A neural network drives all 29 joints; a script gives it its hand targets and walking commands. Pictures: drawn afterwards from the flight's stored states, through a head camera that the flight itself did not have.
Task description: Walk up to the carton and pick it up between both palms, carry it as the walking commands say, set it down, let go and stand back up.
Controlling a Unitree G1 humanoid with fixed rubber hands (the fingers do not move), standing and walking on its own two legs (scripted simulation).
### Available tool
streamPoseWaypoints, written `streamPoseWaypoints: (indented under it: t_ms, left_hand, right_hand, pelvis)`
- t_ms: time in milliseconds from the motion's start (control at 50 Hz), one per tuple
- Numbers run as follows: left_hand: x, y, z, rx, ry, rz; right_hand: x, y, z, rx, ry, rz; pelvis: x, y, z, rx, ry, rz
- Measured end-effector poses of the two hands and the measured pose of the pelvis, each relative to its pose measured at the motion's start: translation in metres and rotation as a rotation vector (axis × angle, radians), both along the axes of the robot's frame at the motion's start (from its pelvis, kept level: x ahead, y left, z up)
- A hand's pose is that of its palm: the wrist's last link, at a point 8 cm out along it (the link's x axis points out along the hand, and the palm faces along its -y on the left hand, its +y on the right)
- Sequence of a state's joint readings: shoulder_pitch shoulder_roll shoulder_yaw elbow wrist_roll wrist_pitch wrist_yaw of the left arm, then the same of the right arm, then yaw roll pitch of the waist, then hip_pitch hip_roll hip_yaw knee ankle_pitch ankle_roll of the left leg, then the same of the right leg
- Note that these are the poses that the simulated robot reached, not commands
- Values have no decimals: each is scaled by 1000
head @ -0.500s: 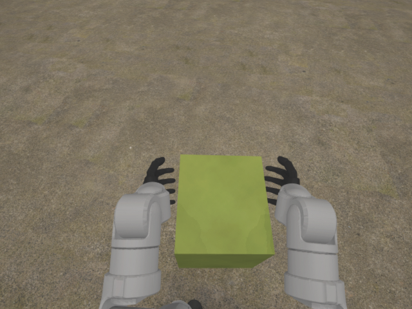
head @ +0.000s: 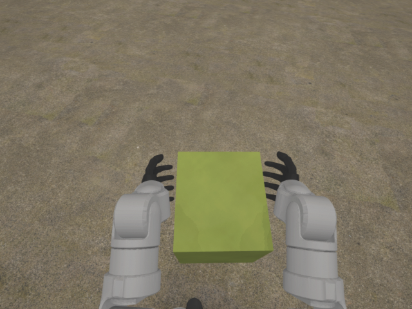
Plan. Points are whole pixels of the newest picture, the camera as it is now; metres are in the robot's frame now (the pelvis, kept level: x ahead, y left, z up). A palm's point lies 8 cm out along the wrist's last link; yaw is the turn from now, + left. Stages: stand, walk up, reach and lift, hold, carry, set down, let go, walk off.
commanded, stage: carry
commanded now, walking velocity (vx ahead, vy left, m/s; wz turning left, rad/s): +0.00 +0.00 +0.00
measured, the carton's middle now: (217, 210) +0.32 +0.01 +0.01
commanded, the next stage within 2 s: hold in 1.72 s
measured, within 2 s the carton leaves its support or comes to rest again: neither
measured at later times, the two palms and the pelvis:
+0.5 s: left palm (121, 206) +0.29 +0.19 +0.06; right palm (252, 198) +0.31 -0.05 +0.08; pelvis -0.01 +0.04 -0.01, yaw +2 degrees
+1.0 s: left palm (138, 202) +0.29 +0.16 +0.07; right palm (269, 210) +0.30 -0.09 +0.06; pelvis -0.03 +0.04 +0.00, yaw +0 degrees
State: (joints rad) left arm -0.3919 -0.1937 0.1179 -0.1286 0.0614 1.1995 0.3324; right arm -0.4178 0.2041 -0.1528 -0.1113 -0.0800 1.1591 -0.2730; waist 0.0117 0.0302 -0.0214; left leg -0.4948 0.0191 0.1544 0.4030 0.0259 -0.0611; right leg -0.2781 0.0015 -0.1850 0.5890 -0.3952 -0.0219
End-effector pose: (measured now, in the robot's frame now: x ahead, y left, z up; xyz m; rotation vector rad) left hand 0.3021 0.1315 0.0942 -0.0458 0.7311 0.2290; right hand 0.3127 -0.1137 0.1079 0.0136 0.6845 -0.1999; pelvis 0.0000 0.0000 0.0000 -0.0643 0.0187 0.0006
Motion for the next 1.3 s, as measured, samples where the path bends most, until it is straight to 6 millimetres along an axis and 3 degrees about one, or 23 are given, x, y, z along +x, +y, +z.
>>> streamPoseWaypoints:
  t_ms: [180,340,480,560,640,740,960,1160,1300]
  left_hand:
    - [-6,9,5,0,-22,3]
    - [-7,23,-6,2,-14,1]
    - [-16,56,-28,24,44,61]
    - [-4,66,-42,-3,35,38]
    - [1,71,-54,6,45,31]
    - [1,67,-64,9,74,18]
    - [-4,31,-33,13,-23,-28]
    - [-23,23,-8,35,-81,-28]
    - [-35,23,-15,63,-40,-40]
  right_hand:
    - [-5,9,7,-1,-23,9]
    - [-7,23,-2,-10,-13,15]
    - [-2,57,-27,-31,56,94]
    - [6,67,-39,-52,53,73]
    - [7,72,-53,-46,79,53]
    - [4,67,-65,-38,111,41]
    - [-14,27,-54,36,18,-12]
    - [-27,19,-23,40,-50,17]
    - [-39,20,-27,27,-16,29]
  pelvis:
    - [-4,7,0,-10,-5,3]
    - [-6,19,-6,-21,-32,4]
    - [-8,34,-6,4,-30,51]
    - [-2,49,-16,4,4,40]
    - [-7,59,-10,12,10,21]
    - [-12,61,-1,17,45,8]
    - [-26,41,1,56,53,-19]
    - [-34,26,1,58,47,1]
    - [-37,25,1,56,43,1]
